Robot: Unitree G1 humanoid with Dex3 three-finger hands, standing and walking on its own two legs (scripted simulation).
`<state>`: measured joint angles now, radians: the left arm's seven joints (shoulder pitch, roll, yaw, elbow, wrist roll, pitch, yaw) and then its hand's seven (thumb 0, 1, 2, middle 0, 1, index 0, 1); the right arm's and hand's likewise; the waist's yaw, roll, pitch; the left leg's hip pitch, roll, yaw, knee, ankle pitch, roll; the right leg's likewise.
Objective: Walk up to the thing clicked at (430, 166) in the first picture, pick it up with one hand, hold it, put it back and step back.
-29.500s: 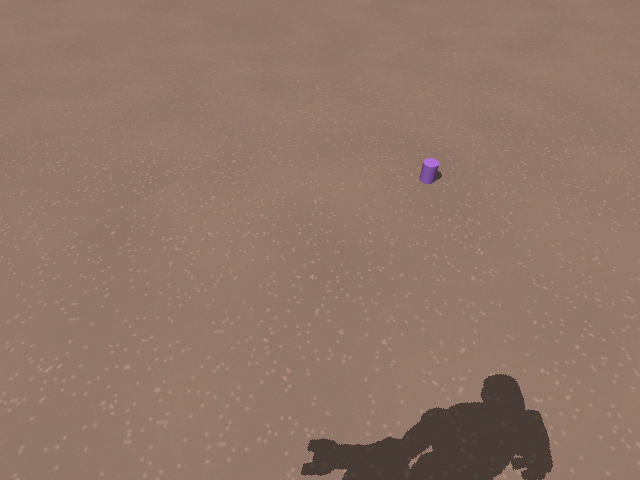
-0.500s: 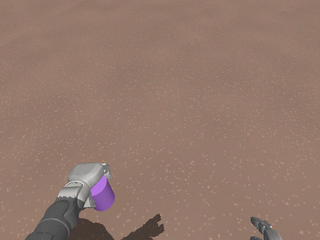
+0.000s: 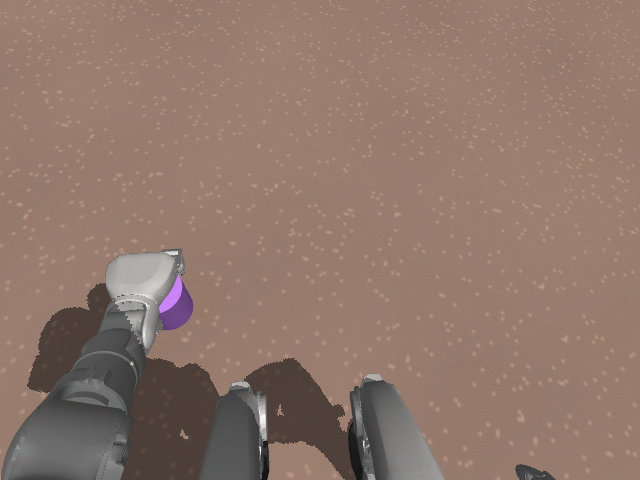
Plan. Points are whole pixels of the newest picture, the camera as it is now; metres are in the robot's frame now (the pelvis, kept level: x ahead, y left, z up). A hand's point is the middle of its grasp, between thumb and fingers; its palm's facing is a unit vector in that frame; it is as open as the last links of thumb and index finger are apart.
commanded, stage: crouch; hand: left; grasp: from above
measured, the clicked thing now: (163, 299) +0.39 +0.22 -0.18
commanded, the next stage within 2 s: lower in 1.18 s
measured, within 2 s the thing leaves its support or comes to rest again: rests again in 1.84 s
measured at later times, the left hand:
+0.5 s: hand (188, 317) +0.40 +0.22 -0.33, palm faces -0.47 -0.02 -0.88, open 10.1 cm
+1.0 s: hand (196, 319) +0.42 +0.22 -0.41, palm faces -0.49 -0.02 -0.87, open 10.1 cm
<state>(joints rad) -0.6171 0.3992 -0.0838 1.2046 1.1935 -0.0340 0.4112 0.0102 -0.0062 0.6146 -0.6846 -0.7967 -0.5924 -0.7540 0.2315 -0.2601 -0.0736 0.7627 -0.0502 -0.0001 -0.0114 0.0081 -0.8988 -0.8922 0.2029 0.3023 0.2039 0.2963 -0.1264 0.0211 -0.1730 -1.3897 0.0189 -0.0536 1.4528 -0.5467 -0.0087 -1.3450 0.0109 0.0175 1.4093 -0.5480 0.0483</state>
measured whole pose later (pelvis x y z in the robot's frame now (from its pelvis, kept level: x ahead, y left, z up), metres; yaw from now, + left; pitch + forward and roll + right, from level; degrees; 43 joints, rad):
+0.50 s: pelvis -0.02 -0.01 -0.15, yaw -1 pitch +38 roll -5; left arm -0.76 0.51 0.03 1.29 1.24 -0.13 0.43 0.00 -0.06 0.68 -0.71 -0.79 -0.62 -0.75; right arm 0.17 -0.24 -0.01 0.74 -0.11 -0.08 0.06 0.01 -0.91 -0.90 0.21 0.30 0.21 0.30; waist -0.19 0.02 -0.18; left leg -1.98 0.00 -0.11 1.98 -0.66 -0.04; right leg -1.92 0.02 -0.02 1.93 -0.68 0.04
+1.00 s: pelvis -0.02 -0.01 -0.22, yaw -3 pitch +37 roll -6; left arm -0.85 0.59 0.07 1.34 1.24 -0.14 0.41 0.00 -0.06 0.65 -0.73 -0.76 -0.64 -0.73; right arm 0.17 -0.25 0.00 0.74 -0.13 -0.08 0.12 0.00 -0.91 -0.90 0.20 0.30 0.20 0.30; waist -0.22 0.01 -0.10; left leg -2.17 -0.01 -0.13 2.20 -0.69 -0.04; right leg -2.10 0.03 -0.02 2.14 -0.70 0.05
